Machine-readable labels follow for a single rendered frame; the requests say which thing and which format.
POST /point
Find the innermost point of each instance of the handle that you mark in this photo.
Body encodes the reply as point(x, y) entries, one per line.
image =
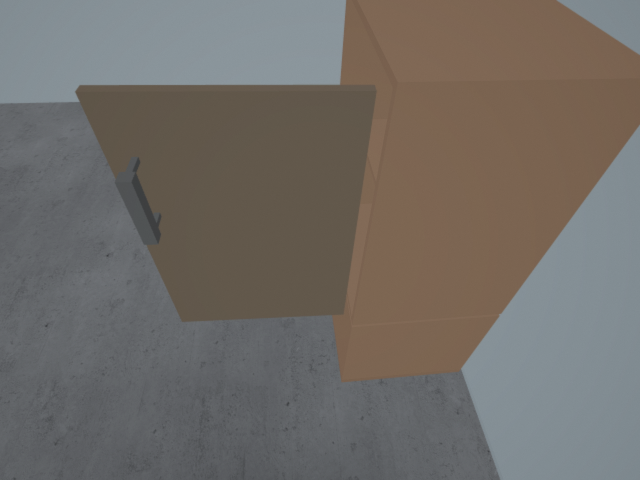
point(137, 205)

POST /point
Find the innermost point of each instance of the cupboard door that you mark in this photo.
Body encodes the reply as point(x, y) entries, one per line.
point(258, 186)

